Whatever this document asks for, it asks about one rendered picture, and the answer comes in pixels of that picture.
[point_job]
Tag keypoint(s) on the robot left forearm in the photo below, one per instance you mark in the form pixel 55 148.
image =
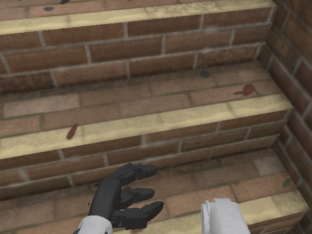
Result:
pixel 94 224

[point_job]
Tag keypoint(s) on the robot right thigh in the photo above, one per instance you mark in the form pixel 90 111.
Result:
pixel 221 216

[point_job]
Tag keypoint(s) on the left robot hand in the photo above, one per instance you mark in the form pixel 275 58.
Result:
pixel 110 198

